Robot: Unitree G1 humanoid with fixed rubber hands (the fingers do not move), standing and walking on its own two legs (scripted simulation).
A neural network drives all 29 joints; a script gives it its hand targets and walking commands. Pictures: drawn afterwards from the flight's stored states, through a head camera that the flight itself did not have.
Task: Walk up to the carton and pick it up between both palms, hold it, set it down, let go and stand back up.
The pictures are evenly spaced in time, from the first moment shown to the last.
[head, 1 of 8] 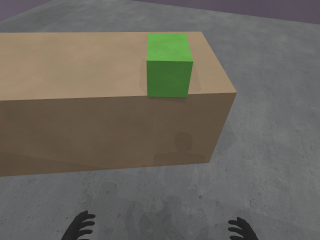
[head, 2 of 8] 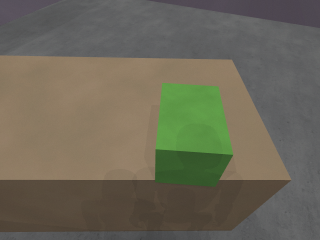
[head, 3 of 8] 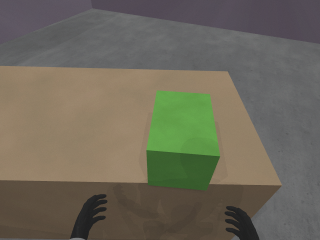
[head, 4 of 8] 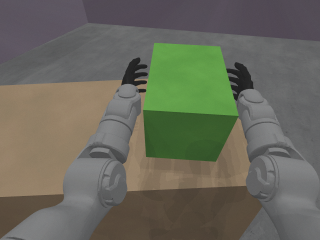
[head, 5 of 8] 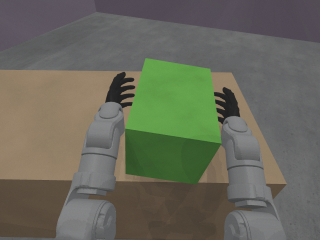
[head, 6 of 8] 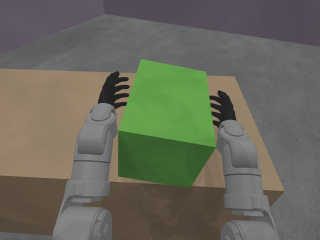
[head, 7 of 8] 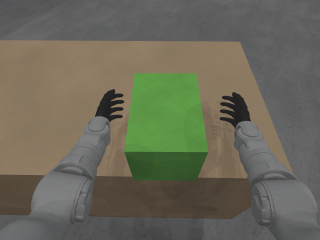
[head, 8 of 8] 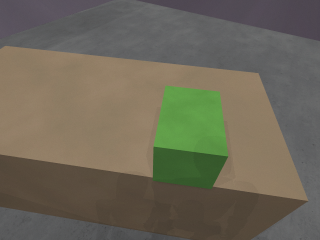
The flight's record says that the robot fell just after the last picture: no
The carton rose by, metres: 0.20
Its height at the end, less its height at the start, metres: +0.00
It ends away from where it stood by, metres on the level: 0.06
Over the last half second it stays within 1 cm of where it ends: yes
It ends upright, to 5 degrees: yes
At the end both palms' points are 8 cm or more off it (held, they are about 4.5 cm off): yes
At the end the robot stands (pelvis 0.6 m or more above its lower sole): yes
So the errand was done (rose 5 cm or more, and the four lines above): yes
